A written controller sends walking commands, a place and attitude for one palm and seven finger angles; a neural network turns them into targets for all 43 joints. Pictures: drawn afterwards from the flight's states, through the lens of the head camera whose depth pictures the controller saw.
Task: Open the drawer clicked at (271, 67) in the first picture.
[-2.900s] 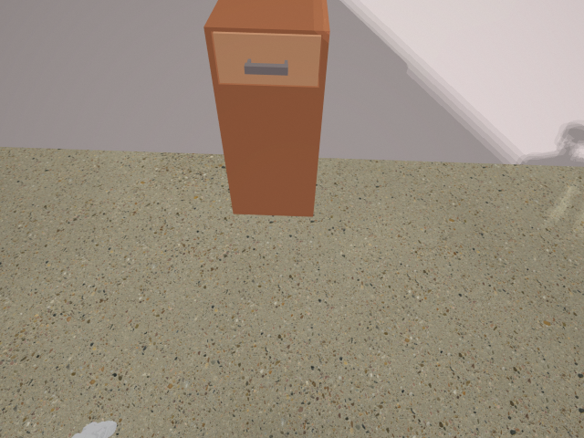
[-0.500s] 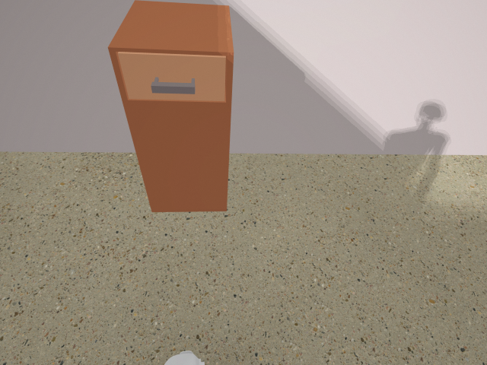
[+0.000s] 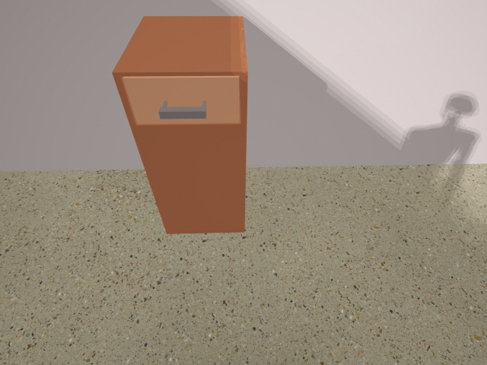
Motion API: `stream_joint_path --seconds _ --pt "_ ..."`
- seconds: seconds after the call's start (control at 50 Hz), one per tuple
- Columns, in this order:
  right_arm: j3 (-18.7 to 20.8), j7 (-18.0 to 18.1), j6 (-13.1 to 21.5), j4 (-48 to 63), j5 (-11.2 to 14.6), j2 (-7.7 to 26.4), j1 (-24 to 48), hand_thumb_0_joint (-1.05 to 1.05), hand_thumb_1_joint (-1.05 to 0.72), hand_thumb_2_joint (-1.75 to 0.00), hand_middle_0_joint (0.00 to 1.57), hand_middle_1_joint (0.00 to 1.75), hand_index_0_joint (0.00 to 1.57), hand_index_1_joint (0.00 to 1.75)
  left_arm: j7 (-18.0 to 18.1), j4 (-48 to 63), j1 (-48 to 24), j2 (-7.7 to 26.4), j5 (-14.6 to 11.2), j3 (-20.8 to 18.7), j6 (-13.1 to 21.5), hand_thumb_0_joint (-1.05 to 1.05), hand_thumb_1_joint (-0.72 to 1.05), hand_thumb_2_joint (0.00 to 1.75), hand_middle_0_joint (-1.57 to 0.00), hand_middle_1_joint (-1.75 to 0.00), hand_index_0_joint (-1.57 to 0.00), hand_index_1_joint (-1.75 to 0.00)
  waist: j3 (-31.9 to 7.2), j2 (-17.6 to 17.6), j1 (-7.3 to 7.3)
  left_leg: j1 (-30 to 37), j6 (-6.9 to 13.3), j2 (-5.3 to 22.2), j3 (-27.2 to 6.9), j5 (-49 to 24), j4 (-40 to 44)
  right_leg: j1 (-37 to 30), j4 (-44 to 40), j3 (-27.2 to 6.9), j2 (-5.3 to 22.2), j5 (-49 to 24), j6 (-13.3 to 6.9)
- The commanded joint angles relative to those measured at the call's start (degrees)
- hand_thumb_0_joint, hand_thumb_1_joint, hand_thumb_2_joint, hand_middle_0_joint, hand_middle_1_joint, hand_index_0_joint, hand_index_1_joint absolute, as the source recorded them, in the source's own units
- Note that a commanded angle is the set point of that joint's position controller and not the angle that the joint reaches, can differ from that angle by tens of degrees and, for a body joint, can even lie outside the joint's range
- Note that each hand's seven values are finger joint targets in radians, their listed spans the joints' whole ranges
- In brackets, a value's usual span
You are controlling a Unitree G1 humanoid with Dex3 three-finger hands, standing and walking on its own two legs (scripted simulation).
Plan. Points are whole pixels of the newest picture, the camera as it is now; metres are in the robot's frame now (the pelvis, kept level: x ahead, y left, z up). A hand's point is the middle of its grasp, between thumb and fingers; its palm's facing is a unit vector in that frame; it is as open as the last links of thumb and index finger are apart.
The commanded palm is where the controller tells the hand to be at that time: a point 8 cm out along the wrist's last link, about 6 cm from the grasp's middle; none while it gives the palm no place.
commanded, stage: take the last steps up to it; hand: left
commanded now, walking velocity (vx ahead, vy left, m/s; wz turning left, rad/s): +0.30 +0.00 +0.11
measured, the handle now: (184, 108) +0.80 +0.21 -0.03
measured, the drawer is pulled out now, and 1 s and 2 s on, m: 0.00 0.00 0.00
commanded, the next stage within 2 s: come to a stop and stand still in 0.70 s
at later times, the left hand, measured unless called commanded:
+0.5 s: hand out of the picture +0.06 +0.21 -0.18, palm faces +0.10 -0.99 -0.12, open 7.4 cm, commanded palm none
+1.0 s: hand (166, 267) +0.36 +0.19 -0.16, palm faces +0.09 -0.97 -0.22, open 7.2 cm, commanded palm none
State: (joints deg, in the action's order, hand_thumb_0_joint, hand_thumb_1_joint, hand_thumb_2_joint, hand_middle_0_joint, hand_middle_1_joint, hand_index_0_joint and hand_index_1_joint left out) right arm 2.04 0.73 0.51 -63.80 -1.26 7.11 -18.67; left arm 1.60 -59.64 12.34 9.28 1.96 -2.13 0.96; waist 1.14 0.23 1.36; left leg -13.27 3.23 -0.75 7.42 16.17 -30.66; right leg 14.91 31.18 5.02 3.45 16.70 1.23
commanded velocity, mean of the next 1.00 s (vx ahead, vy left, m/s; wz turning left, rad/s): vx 0.12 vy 0.00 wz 0.00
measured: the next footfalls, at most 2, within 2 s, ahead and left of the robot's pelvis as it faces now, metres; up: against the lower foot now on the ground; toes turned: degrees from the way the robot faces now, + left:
left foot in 0.34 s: +0.17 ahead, +0.15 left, +0.00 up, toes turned +13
right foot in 0.80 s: +0.36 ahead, -0.08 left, +0.00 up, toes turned -6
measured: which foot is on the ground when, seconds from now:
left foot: down 0.00-0.02, up 0.04-0.32, down 0.34-0.80, up 0.82-1.00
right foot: down 0.00-0.36, up 0.38-0.78, down 0.80-1.00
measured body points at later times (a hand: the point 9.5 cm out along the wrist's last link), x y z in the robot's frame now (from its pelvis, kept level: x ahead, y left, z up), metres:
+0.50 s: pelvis +0.13 +0.05 +0.01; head +0.14 +0.08 +0.45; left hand +0.06 +0.27 -0.16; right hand +0.17 -0.18 -0.13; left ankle +0.13 +0.14 -0.73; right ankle +0.09 -0.08 -0.65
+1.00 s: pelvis +0.28 +0.02 +0.00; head +0.30 +0.01 +0.45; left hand +0.35 +0.24 -0.14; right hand +0.27 -0.21 -0.16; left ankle +0.25 +0.14 -0.70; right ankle +0.32 -0.08 -0.73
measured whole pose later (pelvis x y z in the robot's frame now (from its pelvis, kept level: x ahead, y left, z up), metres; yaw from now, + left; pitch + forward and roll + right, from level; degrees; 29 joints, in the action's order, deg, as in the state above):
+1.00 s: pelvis +0.28 +0.02 +0.00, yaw +4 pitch -1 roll -1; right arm 2.4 1.6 -1.0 -63.0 -0.4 8.7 -16.1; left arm 2.5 -58.3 7.9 7.4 1.5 -2.7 1.2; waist 4.0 -2.2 1.6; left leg -20.3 -1.3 3.5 3.1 26.2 -48.5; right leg 16.2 29.9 9.8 1.8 12.8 -2.7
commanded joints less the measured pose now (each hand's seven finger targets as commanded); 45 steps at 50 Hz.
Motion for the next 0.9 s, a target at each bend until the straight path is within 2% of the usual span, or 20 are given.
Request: stream_joint_path --seconds 0.0,0.04,0.08,0.14,0.2,0.26,0.3,0.32,0.34,0.38,0.42,0.46,0.5,0.68,0.74,0.76,0.78,0.8,0.84,0.88 --pt "1.19 -0.57 0.76 5.15 0.03 4.5 2.44 0.0 -0.9 -0.9 0.2 0.3 0.2 0.3 0.19 -1.75 14.94 10.66 -0.29 -2.2 1.0 0.0 0.9 0.9 -0.2 -0.3 -0.2 -0.3 2.65 15.68 -6.31 -22.47 -2.19 2.32 -1.96 16.19 -15.98 -13.18 -22.75 -26.76 20.57 20.12 -10.66" --pt "1.87 -1.11 0.41 5.85 -0.25 5.62 5.53 0.0 -0.9 -0.9 0.2 0.3 0.2 0.3 0.36 -1.94 13.25 8.01 -0.43 -2.0 1.62 0.0 0.9 0.9 -0.2 -0.3 -0.2 -0.3 7.56 11.47 -4.96 -25.11 -2.01 5.33 -5.78 10.6 -26.33 -7.85 -25.04 -25.25 19.5 19.45 -11.23" --pt "1.94 -1.59 0.41 4.61 -0.23 4.19 3.02 0.0 -0.9 -0.9 0.2 0.3 0.2 0.3 0.39 -1.14 10.65 6.03 -0.29 -1.63 2.16 0.0 0.9 0.9 -0.2 -0.3 -0.2 -0.3 6.27 5.03 -2.48 -22.59 -2.44 6.77 -5.56 5.83 -27.94 -6.41 -22.47 -15.9 16.64 9.53 -9.79" --pt "1.72 -1.88 0.48 5.07 -0.1 2.43 3.12 0.0 -0.9 -0.9 0.2 0.3 0.2 0.3 0.06 -1.62 11.32 5.46 -0.1 -1.44 2.92 0.0 0.9 0.9 -0.2 -0.3 -0.2 -0.3 5.51 7.3 -1.92 -19.1 -3.41 6.95 -3.3 3.38 -21.37 -5.47 -20.99 -8.51 14.03 -0.57 -8.86" --pt "1.48 -2.27 0.9 6.37 0.16 2.06 6.0 0.0 -0.9 -0.9 0.2 0.3 0.2 0.3 -0.3 -2.81 13.04 6.49 0.05 -1.69 2.84 0.0 0.9 0.9 -0.2 -0.3 -0.2 -0.3 6.04 7.96 -2.68 -14.73 -3.05 6.16 -1.13 2.77 -13.5 -3.75 -20.31 -6.56 13.67 -0.01 -8.95" --pt "1.21 -2.13 1.59 5.95 0.07 2.76 3.98 0.0 -0.9 -0.9 0.2 0.3 0.2 0.3 -0.6 -3.54 12.89 6.95 -0.34 -1.83 2.39 0.0 0.9 0.9 -0.2 -0.3 -0.2 -0.3 4.73 7.27 -1.4 -4.73 -2.95 4.28 1.9 -0.66 -4.66 -0.98 -16.35 -3.91 11.37 1.35 -7.47" --pt "1.74 -1.48 2.14 3.25 -0.02 5.84 -4.4 0.0 -0.9 -0.9 0.2 0.3 0.2 0.3 -0.96 -3.22 11.85 5.51 -0.56 -1.61 1.87 0.0 0.9 0.9 -0.2 -0.3 -0.2 -0.3 2.3 0.38 2.48 10.7 -2.78 4.36 1.37 0.5 1.82 7.44 -6.19 -0.68 7.73 5.04 -5.38" --pt "2.88 -0.76 2.59 1.51 -0.59 11.02 -10.87 0.0 -0.9 -0.9 0.2 0.3 0.2 0.3 -1.41 -2.2 11.54 2.66 -0.81 -1.17 1.81 0.0 0.9 0.9 -0.2 -0.3 -0.2 -0.3 0.0 -13.14 5.13 17.41 0.47 14.85 -13.97 8.36 9.55 15.0 9.16 3.46 2.39 6.85 -2.73" --pt "4.01 -0.08 2.55 0.45 -0.7 15.77 -17.16 0.0 -0.9 -0.9 0.2 0.3 0.2 0.3 -1.67 0.05 9.5 0.92 -0.8 -0.93 1.81 0.0 0.9 0.9 -0.2 -0.3 -0.2 -0.3 -1.17 -20.32 6.54 19.32 5.26 25.76 -30.63 12.73 19.01 22.54 24.68 4.58 -2.11 16.63 -1.4" --pt "3.25 0.68 2.39 1.67 -0.21 13.24 -11.24 0.0 -0.9 -0.9 0.2 0.3 0.2 0.3 -1.65 0.5 5.46 2.9 -0.42 -1.31 1.57 0.0 0.9 0.9 -0.2 -0.3 -0.2 -0.3 1.19 -12.14 4.68 12.51 7.07 26.11 -29.79 16.01 20.84 25.76 37.86 -2.8 2.28 10.85 -3.06" --pt "1.91 0.82 3.25 3.32 -0.27 8.65 -4.87 0.0 -0.9 -0.9 0.2 0.3 0.2 0.3 -2.47 -1.11 5.72 1.59 -0.08 -1.38 1.47 0.0 0.9 0.9 -0.2 -0.3 -0.2 -0.3 4.95 -4.91 1.68 4.81 5.73 22.39 -19.61 6.82 21.35 22.32 36.03 -3.74 4.76 3.58 -2.33" --pt "1.31 1.06 4.09 3.2 -0.04 7.37 -3.4 0.0 -0.9 -0.9 0.2 0.3 0.2 0.3 -2.56 -2.15 8.85 0.01 -0.12 -1.14 0.78 0.0 0.9 0.9 -0.2 -0.3 -0.2 -0.3 3.09 -6.24 -0.61 4.67 5.06 19.03 -11.17 -6.21 20.36 18.45 31.69 -2.78 4.51 -0.03 -1.29" --pt "1.09 1.21 4.39 2.38 0.13 6.96 -4.3 0.0 -0.9 -0.9 0.2 0.3 0.2 0.3 -2.52 -2.04 8.4 0.15 -0.33 -1.14 0.32 0.0 0.9 0.9 -0.2 -0.3 -0.2 -0.3 2.6 -6.65 -1.11 6.38 5.42 17.88 -8.05 -15.34 19.83 17.83 28.01 -2.16 4.23 -1.65 -0.57" --pt "2.29 0.74 2.84 0.47 -0.64 7.81 -5.99 0.0 -0.9 -0.9 0.2 0.3 0.2 0.3 -2.43 2.64 -2.1 1.22 -0.55 -1.36 0.13 0.0 0.9 0.9 -0.2 -0.3 -0.2 -0.3 6.49 -6.43 0.16 3.94 5.3 18.31 -6.01 -13.25 16.44 9.74 7.34 1.37 1.91 -2.9 -1.19" --pt "1.98 0.64 2.39 0.27 -0.38 7.33 -5.06 0.0 -0.9 -0.9 0.2 0.3 0.2 0.3 -2.22 0.35 5.56 3.51 -0.32 -2.15 1.02 0.0 0.9 0.9 -0.2 -0.3 -0.2 -0.3 2.67 -1.83 -3.81 0.18 2.02 14.08 -2.68 -12.52 4.46 -5.82 -2.2 3.43 -0.85 -7.26 -2.34" --pt "1.59 0.27 2.61 0.21 0.17 5.48 -5.98 0.0 -0.9 -0.9 0.2 0.3 0.2 0.3 -1.8 -1.41 11.32 7.14 -0.09 -2.83 1.77 0.0 0.9 0.9 -0.2 -0.3 -0.2 -0.3 -1.79 5.3 -6.31 -6.53 -0.05 10.45 0.82 -8.32 -7.84 -16.65 -4.63 -4.68 5.71 -7.61 -4.88" --pt "0.73 -0.12 2.55 1.47 0.65 2.27 -7.78 0.0 -0.9 -0.9 0.2 0.3 0.2 0.3 -1.18 -2.0 15.8 12.37 -0.38 -3.83 2.14 0.0 0.9 0.9 -0.2 -0.3 -0.2 -0.3 -5.77 17.19 -6.36 -16.46 -2.38 2.96 3.68 14.35 -24.04 -23.86 -11.38 -22.4 18.75 -14.34 -10.19" --pt "0.74 0.31 1.78 2.11 0.81 4.42 -6.35 0.0 -0.9 -0.9 0.2 0.3 0.2 0.3 -0.84 -1.54 15.81 13.08 -1.29 -3.54 2.15 0.0 0.9 0.9 -0.2 -0.3 -0.2 -0.3 -8.09 13.84 -6.62 -15.18 -2.2 3.49 -3.12 19.54 -32.28 -19.19 -14.78 -25.27 21.49 -18.7 -13.3" --pt "0.6 0.79 1.14 1.77 0.8 3.23 -3.61 0.0 -0.9 -0.9 0.2 0.3 0.2 0.3 0.05 0.97 4.38 8.31 -1.09 -2.07 1.88 0.0 0.9 0.9 -0.2 -0.3 -0.2 -0.3 -1.94 7.39 -2.9 -12.79 -3.14 6.6 -7.16 13.45 -32.92 -7.81 -13.84 -16.81 18.84 -31.2 -13.14" --pt "0.15 0.99 -0.14 0.64 1.06 1.3 -4.59 0.0 -0.9 -0.9 0.2 0.3 0.2 0.3 0.87 2.27 -1.03 6.16 -0.63 -1.63 1.23 0.0 0.9 0.9 -0.2 -0.3 -0.2 -0.3 -1.56 3.44 -0.32 -7.2 -4.12 6.75 -6.98 11.92 -24.36 -2.2 -11.93 -8.46 15.86 -40.28 -12.16"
